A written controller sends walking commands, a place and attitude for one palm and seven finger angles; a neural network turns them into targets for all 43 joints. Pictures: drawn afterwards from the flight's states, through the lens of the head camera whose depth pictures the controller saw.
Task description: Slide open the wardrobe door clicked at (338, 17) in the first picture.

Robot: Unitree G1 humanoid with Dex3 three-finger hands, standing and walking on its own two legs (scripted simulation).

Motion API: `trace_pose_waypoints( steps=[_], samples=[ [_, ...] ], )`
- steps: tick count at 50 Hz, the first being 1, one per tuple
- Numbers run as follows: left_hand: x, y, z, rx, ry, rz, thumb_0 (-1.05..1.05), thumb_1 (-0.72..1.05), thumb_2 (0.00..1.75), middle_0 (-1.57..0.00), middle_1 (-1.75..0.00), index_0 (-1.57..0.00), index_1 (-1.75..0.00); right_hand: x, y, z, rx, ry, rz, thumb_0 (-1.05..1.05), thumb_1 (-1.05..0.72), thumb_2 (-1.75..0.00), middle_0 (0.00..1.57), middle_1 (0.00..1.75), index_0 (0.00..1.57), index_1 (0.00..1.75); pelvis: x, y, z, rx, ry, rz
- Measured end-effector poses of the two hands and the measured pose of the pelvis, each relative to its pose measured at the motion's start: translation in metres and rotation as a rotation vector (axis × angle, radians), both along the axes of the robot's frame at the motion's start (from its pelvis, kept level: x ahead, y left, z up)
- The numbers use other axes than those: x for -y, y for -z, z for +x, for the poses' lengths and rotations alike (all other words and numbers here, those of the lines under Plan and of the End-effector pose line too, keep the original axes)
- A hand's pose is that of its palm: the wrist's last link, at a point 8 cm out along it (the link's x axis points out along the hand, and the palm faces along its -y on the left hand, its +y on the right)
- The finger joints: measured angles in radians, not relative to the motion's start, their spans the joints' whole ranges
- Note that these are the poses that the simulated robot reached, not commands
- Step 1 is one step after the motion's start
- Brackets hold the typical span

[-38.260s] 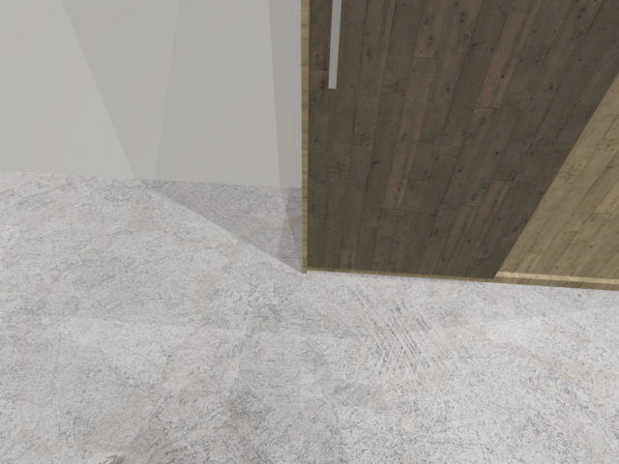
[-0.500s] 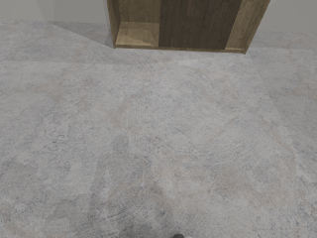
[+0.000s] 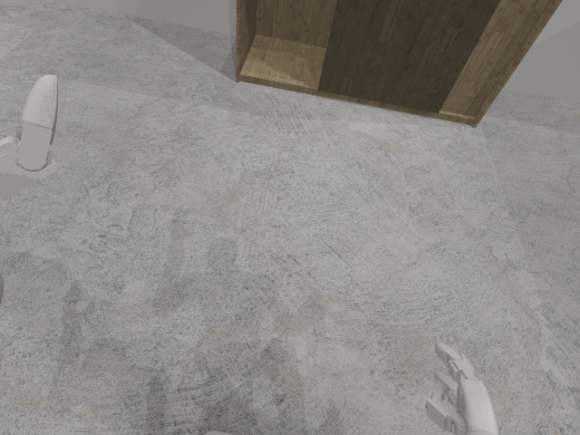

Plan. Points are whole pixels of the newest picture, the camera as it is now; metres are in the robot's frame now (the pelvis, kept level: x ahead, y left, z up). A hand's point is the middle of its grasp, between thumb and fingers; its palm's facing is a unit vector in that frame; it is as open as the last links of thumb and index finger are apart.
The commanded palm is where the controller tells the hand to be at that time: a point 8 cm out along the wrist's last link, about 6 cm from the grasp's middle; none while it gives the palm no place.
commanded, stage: step back with the hand held close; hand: left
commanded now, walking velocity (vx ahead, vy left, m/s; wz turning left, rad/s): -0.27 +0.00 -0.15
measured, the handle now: out of the picture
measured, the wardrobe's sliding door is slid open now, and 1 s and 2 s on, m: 0.48 0.48 0.48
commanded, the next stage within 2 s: stop stepping back and stand still in 1.36 s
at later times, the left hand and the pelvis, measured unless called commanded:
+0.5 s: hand (46, 218) +0.24 +0.27 +0.20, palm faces +0.40 -0.83 -0.39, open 7.4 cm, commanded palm +0.16 +0.30 +0.18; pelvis +0.01 +0.03 +0.00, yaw -3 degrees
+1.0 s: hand out of the picture +0.14 +0.29 +0.19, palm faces +0.25 -0.89 -0.39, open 7.4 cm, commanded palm +0.09 +0.33 +0.18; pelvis -0.08 +0.07 +0.01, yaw -6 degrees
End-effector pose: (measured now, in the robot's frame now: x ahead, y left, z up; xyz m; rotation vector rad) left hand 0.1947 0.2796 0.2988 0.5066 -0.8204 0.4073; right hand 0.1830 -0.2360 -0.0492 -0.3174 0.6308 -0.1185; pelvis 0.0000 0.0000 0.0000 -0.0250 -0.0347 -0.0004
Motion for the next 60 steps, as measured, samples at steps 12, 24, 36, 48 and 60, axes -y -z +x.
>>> trace_pose_waypoints(
  steps=[12, 24, 36, 48, 60],
  samples=[
    [-0.012, 0.148, 0.033, -0.775, 0.043, -0.098, -0.01, 0.88, 0.89, -0.21, -0.29, -0.21, -0.30, -0.005, -0.021, 0.041, 0.099, 0.128, 0.181, 0.01, -0.91, -0.90, 0.20, 0.30, 0.20, 0.30, -0.004, -0.009, 0.025, -0.065, 0.085, 0.054],
    [-0.031, 0.094, -0.002, -0.390, 0.001, -0.084, 0.02, 0.89, 0.90, -0.21, -0.30, -0.21, -0.30, -0.065, 0.028, -0.016, -0.190, -0.040, 0.091, 0.02, -0.91, -0.90, 0.20, 0.30, 0.20, 0.30, -0.029, -0.005, 0.012, -0.008, 0.045, -0.001],
    [-0.013, 0.116, 0.000, -0.620, 0.179, -0.019, 0.01, 0.89, 0.90, -0.21, -0.30, -0.22, -0.30, -0.064, 0.004, -0.033, -0.061, 0.087, 0.136, 0.01, -0.91, -0.90, 0.21, 0.30, 0.21, 0.30, -0.045, -0.009, -0.017, -0.066, 0.136, 0.027],
    [-0.056, 0.101, -0.070, -0.465, 0.135, -0.075, 0.02, 0.89, 0.90, -0.21, -0.30, -0.22, -0.30, -0.069, -0.010, -0.100, -0.059, 0.079, 0.017, 0.01, -0.91, -0.90, 0.20, 0.30, 0.20, 0.30, -0.069, -0.011, -0.071, -0.035, 0.104, -0.008],
    [-0.033, 0.096, -0.155, -0.574, 0.117, 0.008, 0.01, 0.89, 0.90, -0.21, -0.30, -0.21, -0.30, -0.089, 0.019, -0.175, -0.072, -0.003, 0.174, 0.01, -0.91, -0.90, 0.21, 0.30, 0.21, 0.30, -0.051, -0.008, -0.154, -0.083, 0.114, 0.015]
  ],
)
